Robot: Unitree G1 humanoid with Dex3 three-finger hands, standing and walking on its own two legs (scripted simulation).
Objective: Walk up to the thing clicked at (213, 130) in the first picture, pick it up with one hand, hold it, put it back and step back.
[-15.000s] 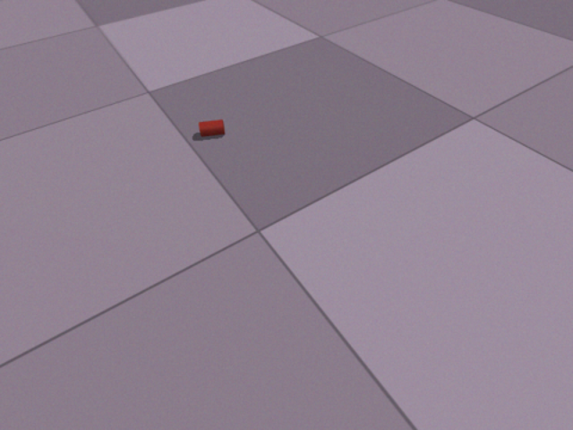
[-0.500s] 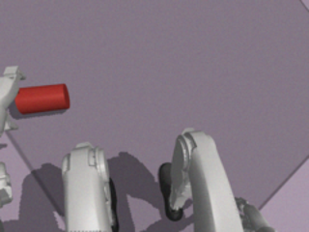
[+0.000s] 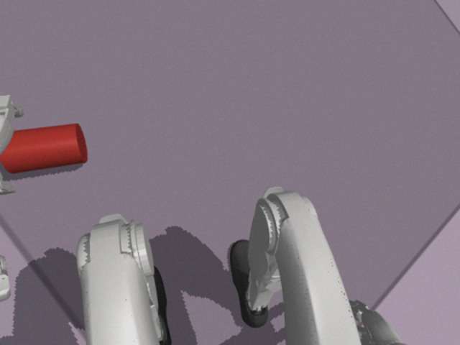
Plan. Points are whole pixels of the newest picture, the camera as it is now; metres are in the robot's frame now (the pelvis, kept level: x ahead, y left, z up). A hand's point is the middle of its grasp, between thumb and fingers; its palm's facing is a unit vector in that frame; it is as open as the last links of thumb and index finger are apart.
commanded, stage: rise first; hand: left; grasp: from above
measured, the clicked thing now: (46, 147) +0.48 +0.33 -0.29
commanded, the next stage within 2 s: approach in 1.56 s
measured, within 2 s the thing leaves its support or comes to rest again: neither
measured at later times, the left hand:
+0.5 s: hand out of the picture +0.44 +0.36 -0.18, palm faces -0.46 -0.09 -0.88, open 14.2 cm
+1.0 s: hand out of the picture +0.44 +0.36 -0.18, palm faces -0.45 -0.08 -0.89, open 14.2 cm
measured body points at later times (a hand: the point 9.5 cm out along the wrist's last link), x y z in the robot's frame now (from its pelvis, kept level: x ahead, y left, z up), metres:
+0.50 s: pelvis +0.00 +0.00 -0.01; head +0.26 +0.09 +0.35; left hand +0.46 +0.36 -0.13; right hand +0.07 -0.28 -0.11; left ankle +0.07 +0.11 -0.30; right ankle +0.11 -0.12 -0.30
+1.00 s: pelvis +0.00 +0.00 -0.02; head +0.25 +0.10 +0.35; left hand +0.46 +0.36 -0.13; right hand +0.07 -0.27 -0.11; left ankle +0.07 +0.11 -0.30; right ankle +0.11 -0.12 -0.30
